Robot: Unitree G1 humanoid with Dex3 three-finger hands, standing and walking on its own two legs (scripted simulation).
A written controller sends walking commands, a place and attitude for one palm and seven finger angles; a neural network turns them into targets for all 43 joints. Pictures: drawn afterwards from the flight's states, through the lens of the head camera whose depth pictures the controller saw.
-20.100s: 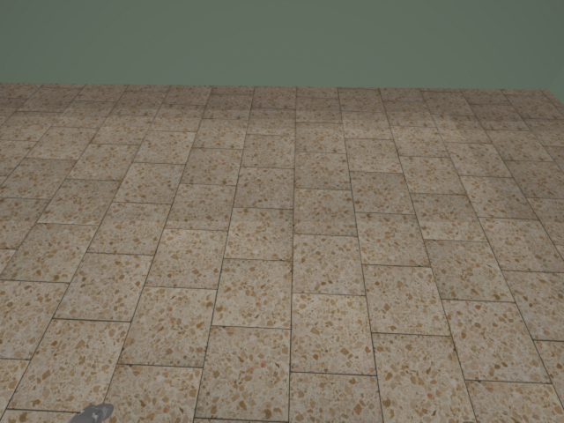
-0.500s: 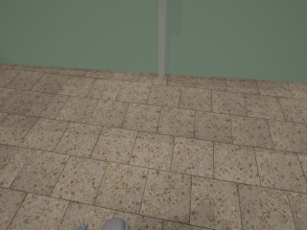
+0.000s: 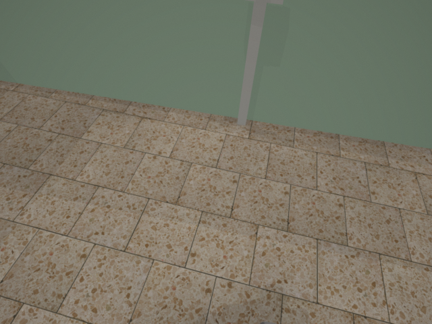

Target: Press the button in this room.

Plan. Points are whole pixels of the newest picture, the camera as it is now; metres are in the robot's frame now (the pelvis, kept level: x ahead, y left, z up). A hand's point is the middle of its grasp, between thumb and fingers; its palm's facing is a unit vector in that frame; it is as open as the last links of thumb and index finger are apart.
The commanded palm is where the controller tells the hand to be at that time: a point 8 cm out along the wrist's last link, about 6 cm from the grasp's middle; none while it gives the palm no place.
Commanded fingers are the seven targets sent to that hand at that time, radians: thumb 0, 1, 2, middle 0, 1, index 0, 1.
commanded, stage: turn or walk to find it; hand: left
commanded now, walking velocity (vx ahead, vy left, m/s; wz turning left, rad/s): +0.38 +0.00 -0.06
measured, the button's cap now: out of the picture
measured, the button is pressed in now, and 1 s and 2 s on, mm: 0 0 0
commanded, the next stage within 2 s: stand and wait in 0.32 s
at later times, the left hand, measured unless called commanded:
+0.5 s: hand (175, 254) +0.29 +0.12 -0.16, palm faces +0.02 -0.97 -0.24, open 7.1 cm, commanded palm none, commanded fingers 0.00 0.90 0.90 -0.20 -0.30 -0.20 -0.30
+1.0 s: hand (173, 249) +0.31 +0.13 -0.18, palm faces +0.01 -0.99 -0.17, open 7.3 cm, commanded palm none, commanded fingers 0.00 0.90 0.90 -0.20 -0.30 -0.20 -0.30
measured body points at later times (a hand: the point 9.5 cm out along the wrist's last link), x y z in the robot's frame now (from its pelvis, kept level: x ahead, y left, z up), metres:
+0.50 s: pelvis +0.21 -0.06 +0.00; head +0.23 -0.08 +0.45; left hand +0.29 +0.17 -0.14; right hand +0.22 -0.30 -0.16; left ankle +0.21 +0.08 -0.67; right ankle +0.23 -0.16 -0.74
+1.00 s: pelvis +0.31 -0.03 +0.00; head +0.31 -0.03 +0.45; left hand +0.31 +0.18 -0.16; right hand +0.38 -0.26 -0.15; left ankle +0.34 +0.06 -0.74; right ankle +0.28 -0.18 -0.74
